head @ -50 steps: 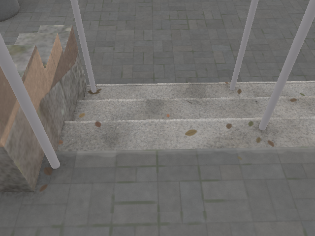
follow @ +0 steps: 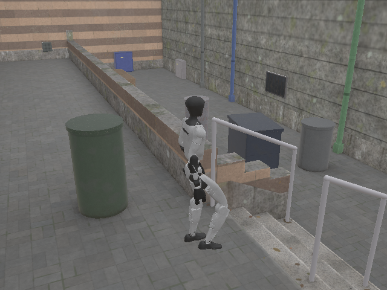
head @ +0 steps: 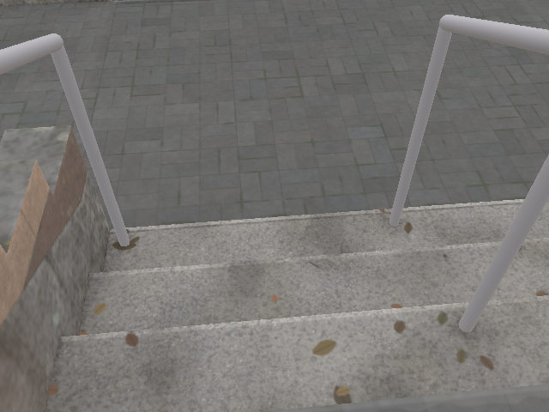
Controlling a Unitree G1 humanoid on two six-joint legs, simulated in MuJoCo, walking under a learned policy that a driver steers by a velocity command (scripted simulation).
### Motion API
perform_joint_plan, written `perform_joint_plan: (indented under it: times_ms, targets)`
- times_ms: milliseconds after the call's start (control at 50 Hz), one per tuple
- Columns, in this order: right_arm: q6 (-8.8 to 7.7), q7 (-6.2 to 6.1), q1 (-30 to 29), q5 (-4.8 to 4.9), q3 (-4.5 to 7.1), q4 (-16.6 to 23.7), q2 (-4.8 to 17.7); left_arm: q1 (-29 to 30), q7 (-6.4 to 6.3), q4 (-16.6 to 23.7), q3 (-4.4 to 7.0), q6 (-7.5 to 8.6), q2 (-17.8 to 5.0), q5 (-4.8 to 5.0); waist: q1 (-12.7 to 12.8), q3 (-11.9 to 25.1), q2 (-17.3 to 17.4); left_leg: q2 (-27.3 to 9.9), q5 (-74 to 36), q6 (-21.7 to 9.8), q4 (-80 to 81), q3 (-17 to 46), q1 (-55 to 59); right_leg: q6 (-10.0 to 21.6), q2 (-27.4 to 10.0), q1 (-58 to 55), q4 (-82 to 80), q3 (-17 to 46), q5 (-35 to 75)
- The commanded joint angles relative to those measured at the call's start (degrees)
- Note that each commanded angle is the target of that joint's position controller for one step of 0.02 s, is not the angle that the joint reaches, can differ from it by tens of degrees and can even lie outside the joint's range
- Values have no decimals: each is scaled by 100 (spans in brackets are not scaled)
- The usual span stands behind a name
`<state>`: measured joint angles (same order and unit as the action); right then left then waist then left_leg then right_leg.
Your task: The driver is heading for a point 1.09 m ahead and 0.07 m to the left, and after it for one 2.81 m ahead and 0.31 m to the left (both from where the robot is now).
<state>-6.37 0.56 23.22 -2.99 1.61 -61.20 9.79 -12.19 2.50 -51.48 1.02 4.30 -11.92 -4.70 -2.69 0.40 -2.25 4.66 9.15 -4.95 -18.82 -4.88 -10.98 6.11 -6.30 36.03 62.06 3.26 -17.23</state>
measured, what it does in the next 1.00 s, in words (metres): goes down: right foot, then left foot 0.15 m lower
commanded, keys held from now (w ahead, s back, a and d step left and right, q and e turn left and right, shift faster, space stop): w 1.00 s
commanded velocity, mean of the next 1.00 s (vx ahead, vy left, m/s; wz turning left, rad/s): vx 0.50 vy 0.00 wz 0.00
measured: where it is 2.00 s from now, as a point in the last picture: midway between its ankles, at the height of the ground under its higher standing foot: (262, 282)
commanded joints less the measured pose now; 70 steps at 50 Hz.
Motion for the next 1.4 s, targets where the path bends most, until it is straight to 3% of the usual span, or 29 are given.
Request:
perform_joint_plan:
  times_ms: [20, 120, 240, 280, 300, 320, 340, 360, 420, 480, 600, 660, 680, 720, 780, 840, 900, 960, 1000, 1020, 1040, 1060, 1080, 1100, 1140, 1200, 1300, 1360, 1400]
  targets:
    - [-229, 123, -667, -114, -51, 584, 238, -375, 67, 111, -112, -67, 151, 42, 392, -317, 400, -1315, -604, -1049, 1394, 824, -1604, -43, -80, -977, -1235, -338, 1368]
    - [-188, 285, 617, -14, -47, 120, 571, 710, 6, 413, -28, -186, -185, 109, 42, -262, 544, -1795, -2143, -1109, 961, 1069, 474, -264, 74, -147, -2639, -226, 1899]
    - [67, 149, 812, -27, 48, -74, 709, 1315, -45, 510, 156, -35, -364, 200, 47, -208, 599, -1963, -2484, -696, 387, 969, 1716, -32, 350, -560, -3681, -391, 1549]
    - [45, 113, 691, -70, 69, -3, 667, 467, -99, 242, 356, 130, -763, 364, 438, 412, 448, -1386, -3146, -216, -703, 510, 702, 422, 456, -2770, -3269, -429, 2283]
    - [-39, 147, 1239, -116, -106, 112, 66, -756, -83, -30, 383, 137, -973, 356, 664, 1874, -727, -545, -1504, 270, -2386, 207, -1091, 1482, -615, -5560, -3465, 1142, 2141]
    - [-57, 265, 899, -124, -158, 184, 26, -2210, -152, -477, 426, 111, -1049, 232, 1250, 2073, -1007, -24, 2205, 394, -3900, 481, -2526, 1903, -1536, -6644, -4398, 3106, 1693]
    - [-36, 277, -44, -6, 31, 437, 428, -2283, -178, -708, 493, 194, -1020, 78, 1359, 894, -439, -311, 2253, 99, -4877, 1102, -3403, 1302, -1333, -5854, -4772, 2961, 646]
    - [-57, 162, -348, 20, 94, 491, 504, -1457, -226, -534, 491, 254, -945, 143, 1015, 34, -223, -704, 1718, -10, -5067, 1071, -3482, 1055, -1237, -4573, -4948, 2255, 348]
    - [19, -38, -139, -169, 4, 517, -105, -832, -277, -390, 219, 211, 3, 241, 324, -1, 23, -1215, 717, -42, -4550, 1086, -2437, 953, -933, -3110, -5321, 1303, 1687]
    - [83, 99, -405, -38, 13, 623, -108, -1048, -197, -391, 235, 349, -69, 158, 289, -64, -62, -1115, 200, 144, -3922, 748, -2460, 953, -626, -2821, -5495, 588, 2266]
    - [259, 316, -877, -219, 10, 825, 31, -1741, 97, -706, 111, 346, -121, -76, 205, -140, -153, -1037, -1865, 232, -3468, 548, -2263, 916, -446, -1878, -5072, 113, 2663]
    - [287, 211, -1216, -149, 97, 1047, 285, -2177, 53, -951, 9, 381, 7, -102, 301, -200, -177, -1080, -1481, 260, -3412, 648, -2843, 989, -689, -2625, -4736, 331, 2740]
    - [248, 109, -1490, -102, 92, 1200, 305, -2881, -152, -1280, -16, 409, 150, -157, 623, -255, 33, -1383, -2179, 338, -2596, 1423, -4290, 1007, -894, -4172, -4346, 643, 2078]
    - [225, 16, -2192, -69, -4, 1419, -8, -3755, -328, -1697, -79, 329, 328, -102, 1062, -430, 42, -1467, -2512, 489, -1642, 1410, -5579, 996, -1143, -5547, -3961, 957, 1878]
    - [242, 164, -2402, -99, -127, 1365, -295, -3712, -274, -1673, -203, 215, 595, 60, 1131, -628, 181, -1467, -3562, 337, -819, 939, -4269, 777, -572, -3900, -3668, 436, 1689]
    - [305, 358, -2406, -145, -106, 1507, -109, -3209, -155, -1435, -255, 201, 418, 4, 972, -893, -32, -1166, -3450, 149, -1298, 548, -2095, 705, -374, -1664, -3735, 370, 722]
    - [323, 285, -2589, -210, -88, 1574, 113, -3369, -369, -1391, -232, 270, 242, 130, 1096, -959, 14, -1304, -3123, 84, -500, 633, -2223, 434, -349, -2465, -2924, 525, 478]
    - [283, 244, -2622, -166, -124, 1353, 157, -3444, -425, -1393, -106, 2, -59, 94, 1198, -952, 92, -1279, -2914, 210, 277, 457, -1301, 202, -289, -2684, -2408, 590, 632]
    - [127, 152, -20, -9, 244, 317, 955, -3059, -124, -1255, -62, -152, -293, -57, 68, 72, 796, -1156, -4073, 190, 297, 40, 1977, -341, 314, -1805, -189, -185, 880]
    - [193, 257, 1551, 5, 389, 32, 1485, -4023, 164, -1582, -251, -150, 410, -177, -175, 1798, 1785, -2035, -6133, -725, -1880, 738, 5138, -677, 585, -233, 2242, -306, -1544]
    - [190, 452, 2271, -20, 381, 107, 1685, -4497, 365, -1594, -246, -65, 478, 20, -324, 3297, 1931, -2798, -6801, -1667, -2534, 1633, 6011, -604, 797, -23, 4654, 12, -3265]
    - [165, 530, 2313, -161, 366, -127, 1479, -3125, 367, -964, -56, 60, -123, 182, -627, 2176, 1560, -2861, -4408, -1827, -1570, 2625, 5111, -508, 981, 1630, 5761, -82, -3066]
    - [120, 450, 1487, -60, 391, -24, 1449, -2043, 217, -516, -40, 166, -183, 315, -521, 884, 1170, -3072, -1721, -1626, -806, 2649, 3680, -326, 482, 2748, 5772, -224, -2316]
    - [152, 411, 819, -184, 177, 264, 843, -1673, 84, -428, -15, 195, -208, 281, -238, 312, 245, -2869, -1067, -1453, -363, 2318, 1967, -247, 66, 2255, 5014, -153, -1398]
    - [79, 345, 337, -261, 9, 489, 522, -1397, -108, -103, -71, 173, 356, 247, 514, -282, 295, -2843, -1881, -1341, -50, 2071, -487, -91, -316, 1066, 3727, 214, -87]
    - [-238, 68, -436, 3, -237, 731, -236, -1174, -34, -94, -139, 110, 543, -118, 740, -697, 458, -1906, -432, -1060, 569, 1360, -1680, 267, -525, 746, 787, 285, 1530]
    - [-209, 92, 680, -280, -279, 203, 178, -765, 219, -3, -58, -18, 101, -107, 529, -193, 464, -1654, -1437, -1234, -558, 1062, -1663, -128, -191, 473, 54, -156, 2717]
    - [-181, -165, 2378, -209, -458, -581, -366, 613, 76, 420, -127, -22, 39, -44, -345, -375, 354, -2082, -689, -1246, -1279, 2122, 1182, -449, -490, 3417, -1458, 400, 3543]
    - [-83, -185, 2192, -132, -528, -504, -357, 1006, 141, 390, -184, 9, -17, -27, -395, -346, 123, -1607, -215, -1075, -1630, 1548, -146, -367, -377, 1943, -2523, -13, 4853]
Velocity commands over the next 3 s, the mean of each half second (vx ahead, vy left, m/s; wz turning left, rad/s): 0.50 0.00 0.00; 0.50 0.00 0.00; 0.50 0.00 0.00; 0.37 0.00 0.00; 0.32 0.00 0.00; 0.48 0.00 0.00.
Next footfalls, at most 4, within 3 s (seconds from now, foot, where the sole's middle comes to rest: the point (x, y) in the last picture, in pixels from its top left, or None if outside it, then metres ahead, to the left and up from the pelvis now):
0.28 right None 0.33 -0.16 -0.78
1.00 left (221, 370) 0.70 0.15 -0.93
1.62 right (296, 293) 1.03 -0.09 -1.08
2.24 left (214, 256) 1.32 0.22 -1.23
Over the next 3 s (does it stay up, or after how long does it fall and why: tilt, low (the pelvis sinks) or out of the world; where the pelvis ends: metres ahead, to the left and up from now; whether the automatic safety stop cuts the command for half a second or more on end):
stays up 1.61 0.05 -0.61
